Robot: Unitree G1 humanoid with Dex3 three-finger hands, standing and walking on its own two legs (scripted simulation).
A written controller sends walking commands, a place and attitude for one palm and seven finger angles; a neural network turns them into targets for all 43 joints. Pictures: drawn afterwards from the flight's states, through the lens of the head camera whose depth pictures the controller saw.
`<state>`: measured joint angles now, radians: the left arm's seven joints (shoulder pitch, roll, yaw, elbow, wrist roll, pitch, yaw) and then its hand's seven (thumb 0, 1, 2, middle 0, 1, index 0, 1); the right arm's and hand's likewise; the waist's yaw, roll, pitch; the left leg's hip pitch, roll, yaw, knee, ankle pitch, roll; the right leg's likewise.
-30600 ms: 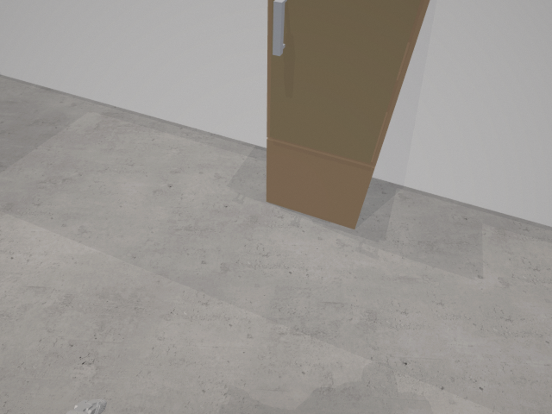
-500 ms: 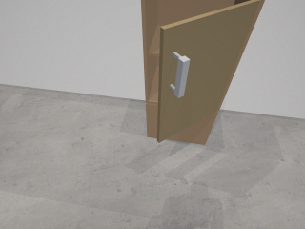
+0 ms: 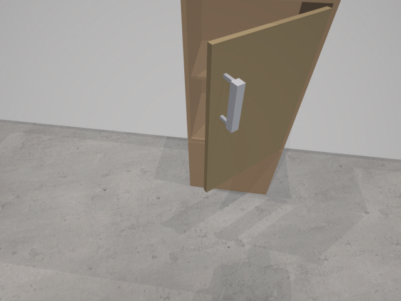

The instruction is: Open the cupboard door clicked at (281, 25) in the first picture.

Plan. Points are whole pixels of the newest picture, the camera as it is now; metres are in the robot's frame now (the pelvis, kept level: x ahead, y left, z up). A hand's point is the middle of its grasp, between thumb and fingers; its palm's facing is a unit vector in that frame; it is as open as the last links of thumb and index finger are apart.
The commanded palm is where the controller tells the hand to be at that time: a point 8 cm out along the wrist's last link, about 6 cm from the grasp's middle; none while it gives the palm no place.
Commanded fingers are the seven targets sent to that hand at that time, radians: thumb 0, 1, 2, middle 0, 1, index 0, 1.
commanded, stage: look to check the result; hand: left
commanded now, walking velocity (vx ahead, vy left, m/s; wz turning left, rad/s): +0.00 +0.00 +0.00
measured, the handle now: (229, 103) +0.57 -0.05 +0.08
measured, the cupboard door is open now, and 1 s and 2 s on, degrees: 42 42 42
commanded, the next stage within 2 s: walk to a spot facing it in 0.52 s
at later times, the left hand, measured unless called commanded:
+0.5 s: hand out of the picture -0.01 +0.16 -0.18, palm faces +0.04 -0.98 -0.17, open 7.3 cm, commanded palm none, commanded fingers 0.00 0.90 0.90 -0.20 -0.30 -0.20 -0.30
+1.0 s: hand out of the picture +0.04 +0.18 -0.18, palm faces -0.08 -0.97 -0.24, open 7.3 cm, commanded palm none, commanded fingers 0.00 0.90 0.90 -0.20 -0.30 -0.20 -0.30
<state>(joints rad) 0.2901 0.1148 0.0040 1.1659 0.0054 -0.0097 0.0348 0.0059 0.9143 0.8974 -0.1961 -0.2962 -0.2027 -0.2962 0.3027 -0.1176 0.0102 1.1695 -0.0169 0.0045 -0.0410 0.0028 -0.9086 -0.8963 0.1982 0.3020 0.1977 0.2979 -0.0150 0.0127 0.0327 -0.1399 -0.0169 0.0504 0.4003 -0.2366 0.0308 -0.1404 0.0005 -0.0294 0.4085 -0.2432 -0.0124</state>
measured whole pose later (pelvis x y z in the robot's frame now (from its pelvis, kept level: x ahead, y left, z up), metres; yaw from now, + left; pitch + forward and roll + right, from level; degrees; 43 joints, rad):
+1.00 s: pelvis +0.00 -0.01 -0.01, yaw -9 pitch +0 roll +2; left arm 0.25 0.17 0.08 1.04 0.03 0.06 0.00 0.01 0.91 0.90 -0.20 -0.30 -0.20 -0.30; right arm 0.22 -0.18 -0.05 1.04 -0.03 0.03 -0.04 0.00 -0.91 -0.90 0.20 0.30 0.20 0.30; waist 0.01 0.01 0.08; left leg -0.21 0.04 0.20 0.55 -0.34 0.01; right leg -0.34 0.01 -0.01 0.78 -0.42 -0.01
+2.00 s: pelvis +0.06 -0.03 -0.02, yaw -46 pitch +1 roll +0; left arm 0.10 0.25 0.06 0.86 0.02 0.02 0.00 0.01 0.91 0.90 -0.19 -0.30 -0.20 -0.30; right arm 0.27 -0.27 -0.05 0.94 -0.01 0.07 -0.03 0.01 -0.91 -0.90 0.20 0.30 0.20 0.30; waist -0.04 0.04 0.14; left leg -0.38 0.11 0.07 1.02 -0.55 -0.06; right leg -0.31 0.01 -0.03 0.64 -0.34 -0.03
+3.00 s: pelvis +0.12 -0.15 -0.01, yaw -82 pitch +2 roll +0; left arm 0.29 0.22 0.08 0.99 0.03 0.02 -0.03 0.01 0.91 0.90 -0.20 -0.30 -0.21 -0.30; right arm 0.19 -0.20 -0.02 0.85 -0.03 -0.05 -0.01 0.00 -0.91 -0.90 0.20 0.30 0.20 0.30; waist 0.02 -0.05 0.06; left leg -0.30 0.05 0.10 0.60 -0.32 0.01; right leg -0.34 0.05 0.06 0.94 -0.47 -0.03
